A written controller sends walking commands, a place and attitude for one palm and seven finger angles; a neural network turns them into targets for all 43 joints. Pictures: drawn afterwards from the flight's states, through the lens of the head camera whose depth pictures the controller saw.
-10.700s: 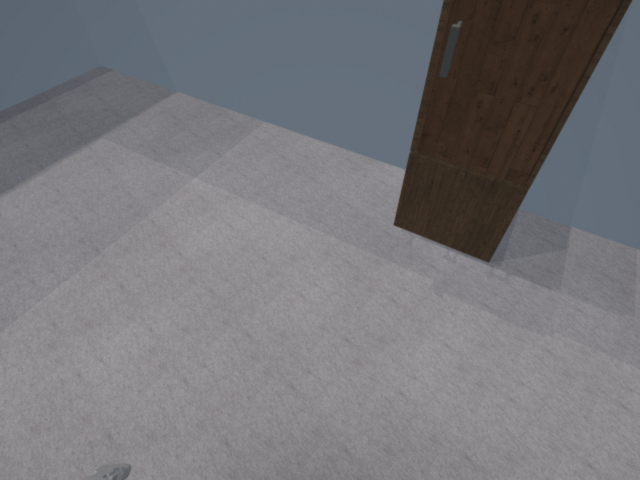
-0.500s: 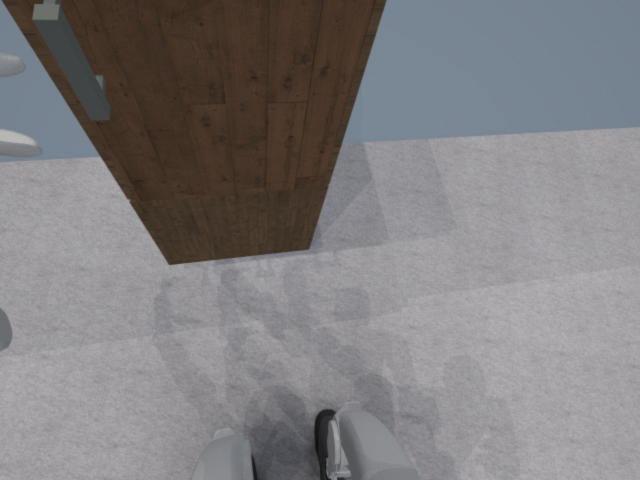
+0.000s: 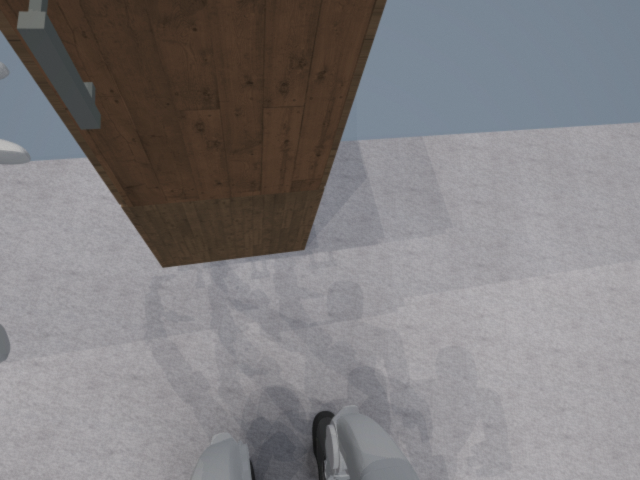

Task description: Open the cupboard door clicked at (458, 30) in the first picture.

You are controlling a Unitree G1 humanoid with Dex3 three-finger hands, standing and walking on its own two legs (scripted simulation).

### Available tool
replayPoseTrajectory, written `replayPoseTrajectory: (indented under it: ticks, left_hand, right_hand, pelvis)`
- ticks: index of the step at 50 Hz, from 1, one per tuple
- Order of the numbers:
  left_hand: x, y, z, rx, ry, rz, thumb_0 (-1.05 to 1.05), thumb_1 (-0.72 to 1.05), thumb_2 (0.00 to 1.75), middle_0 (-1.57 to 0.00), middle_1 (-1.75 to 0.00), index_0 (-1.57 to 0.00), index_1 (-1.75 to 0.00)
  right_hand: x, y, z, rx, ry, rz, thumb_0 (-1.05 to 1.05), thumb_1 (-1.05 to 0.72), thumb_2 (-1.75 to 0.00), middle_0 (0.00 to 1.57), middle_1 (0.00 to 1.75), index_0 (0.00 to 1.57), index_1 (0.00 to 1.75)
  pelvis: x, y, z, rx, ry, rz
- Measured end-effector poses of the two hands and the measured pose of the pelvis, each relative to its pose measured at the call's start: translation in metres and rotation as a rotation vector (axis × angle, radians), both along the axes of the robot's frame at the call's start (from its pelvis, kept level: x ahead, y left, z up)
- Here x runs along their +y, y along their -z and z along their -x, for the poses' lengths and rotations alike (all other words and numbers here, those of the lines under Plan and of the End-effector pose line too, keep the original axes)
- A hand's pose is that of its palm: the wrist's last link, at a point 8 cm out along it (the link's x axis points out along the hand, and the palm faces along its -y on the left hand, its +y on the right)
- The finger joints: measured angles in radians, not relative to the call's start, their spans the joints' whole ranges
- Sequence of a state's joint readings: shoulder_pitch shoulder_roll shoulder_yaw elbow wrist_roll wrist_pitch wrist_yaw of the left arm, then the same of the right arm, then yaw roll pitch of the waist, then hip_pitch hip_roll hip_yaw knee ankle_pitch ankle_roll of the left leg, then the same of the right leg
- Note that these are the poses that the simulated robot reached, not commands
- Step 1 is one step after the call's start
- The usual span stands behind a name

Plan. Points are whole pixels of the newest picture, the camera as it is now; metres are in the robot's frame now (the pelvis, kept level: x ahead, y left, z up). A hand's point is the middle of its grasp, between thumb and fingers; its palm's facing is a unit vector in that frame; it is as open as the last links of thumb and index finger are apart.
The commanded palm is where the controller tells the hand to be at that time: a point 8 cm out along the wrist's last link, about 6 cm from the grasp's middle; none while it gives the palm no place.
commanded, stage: move the hooked fingers beside the handle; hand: left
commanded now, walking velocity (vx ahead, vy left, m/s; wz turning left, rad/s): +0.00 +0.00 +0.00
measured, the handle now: (66, 64) +0.57 +0.23 +0.08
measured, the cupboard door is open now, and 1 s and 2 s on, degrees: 0 0 0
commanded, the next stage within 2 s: slide the fingers in behind the handle in 0.38 s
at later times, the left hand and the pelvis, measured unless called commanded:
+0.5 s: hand out of the picture +0.51 +0.30 +0.09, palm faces +0.06 -1.00 -0.03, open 14.0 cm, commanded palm +0.50 +0.33 +0.08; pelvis -0.01 +0.00 -0.01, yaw +1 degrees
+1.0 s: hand (17, 98) +0.52 +0.26 +0.09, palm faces +0.06 -1.00 -0.02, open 13.9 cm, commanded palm +0.50 +0.30 +0.08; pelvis -0.01 +0.00 +0.00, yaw +0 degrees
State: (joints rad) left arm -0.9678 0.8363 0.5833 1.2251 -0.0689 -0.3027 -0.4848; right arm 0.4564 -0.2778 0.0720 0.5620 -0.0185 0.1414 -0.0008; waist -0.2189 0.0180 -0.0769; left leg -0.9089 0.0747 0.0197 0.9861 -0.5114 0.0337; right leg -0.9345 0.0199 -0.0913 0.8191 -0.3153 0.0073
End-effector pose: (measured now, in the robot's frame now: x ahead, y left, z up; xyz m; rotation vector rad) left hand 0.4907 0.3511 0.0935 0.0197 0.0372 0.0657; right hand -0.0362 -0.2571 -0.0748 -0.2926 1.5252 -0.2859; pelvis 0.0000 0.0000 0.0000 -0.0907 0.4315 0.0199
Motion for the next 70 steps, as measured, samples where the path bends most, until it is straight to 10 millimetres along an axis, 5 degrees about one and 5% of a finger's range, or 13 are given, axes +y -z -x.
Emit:
replayPoseTrajectory:
  ticks: [15, 28, 39, 70]
  left_hand:
    - [-0.004, 0.001, 0.012, 0.009, 0.015, 0.003, -0.02, -0.50, 0.30, -0.30, -1.19, -0.30, -1.20]
    - [-0.001, 0.000, 0.007, -0.005, 0.007, -0.014, -0.02, -0.50, 0.30, -0.30, -1.19, -0.30, -1.20]
    - [-0.021, 0.005, 0.001, 0.009, 0.031, 0.012, -0.02, -0.50, 0.30, -0.30, -1.19, -0.30, -1.20]
    - [-0.062, 0.008, -0.006, -0.012, 0.025, 0.003, -0.02, -0.50, 0.30, -0.30, -1.19, -0.31, -1.21]
  right_hand:
    - [-0.011, 0.004, -0.033, -0.088, -0.064, 0.023, 0.01, -0.90, -0.90, 0.20, 0.30, 0.21, 0.30]
    - [-0.007, 0.009, -0.007, -0.048, -0.043, 0.021, 0.01, -0.90, -0.90, 0.20, 0.30, 0.21, 0.30]
    - [0.000, 0.006, 0.014, 0.002, -0.011, 0.005, 0.01, -0.90, -0.90, 0.20, 0.30, 0.21, 0.30]
    - [-0.007, 0.012, -0.015, -0.057, -0.035, -0.019, 0.01, -0.90, -0.90, 0.20, 0.30, 0.21, 0.30]
  pelvis:
    - [-0.001, 0.001, 0.005, -0.022, -0.015, -0.002]
    - [-0.002, 0.007, 0.015, -0.003, -0.012, 0.000]
    - [0.000, 0.006, 0.014, -0.005, -0.010, -0.001]
    - [-0.005, 0.002, 0.005, -0.015, -0.013, -0.013]
